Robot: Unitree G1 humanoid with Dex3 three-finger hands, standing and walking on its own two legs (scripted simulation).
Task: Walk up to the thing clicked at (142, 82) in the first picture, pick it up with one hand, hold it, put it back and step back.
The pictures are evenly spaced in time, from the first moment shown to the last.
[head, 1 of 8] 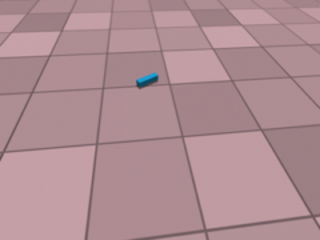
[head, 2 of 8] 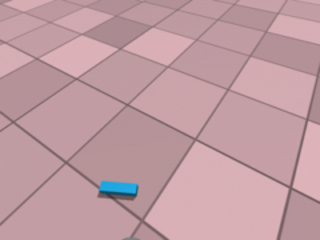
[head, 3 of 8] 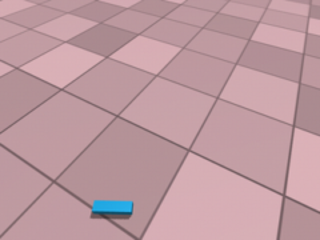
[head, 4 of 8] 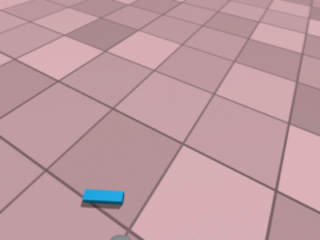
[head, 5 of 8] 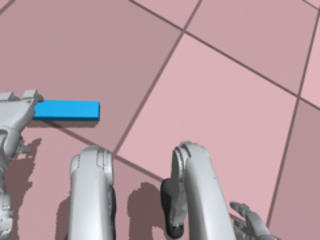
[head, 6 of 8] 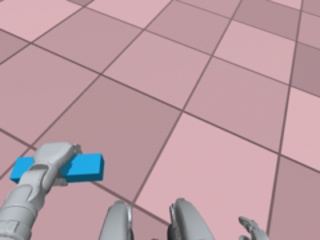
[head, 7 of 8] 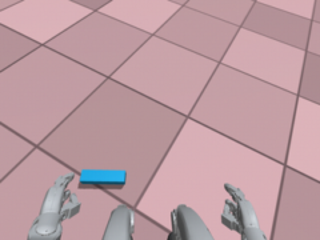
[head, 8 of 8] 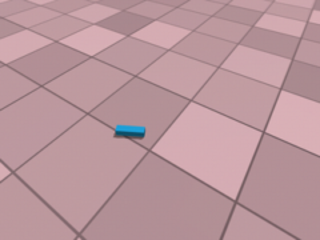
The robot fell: no
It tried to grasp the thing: yes
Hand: left
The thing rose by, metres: 0.68
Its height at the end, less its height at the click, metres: +0.00
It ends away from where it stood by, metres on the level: 0.01
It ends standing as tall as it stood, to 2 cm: yes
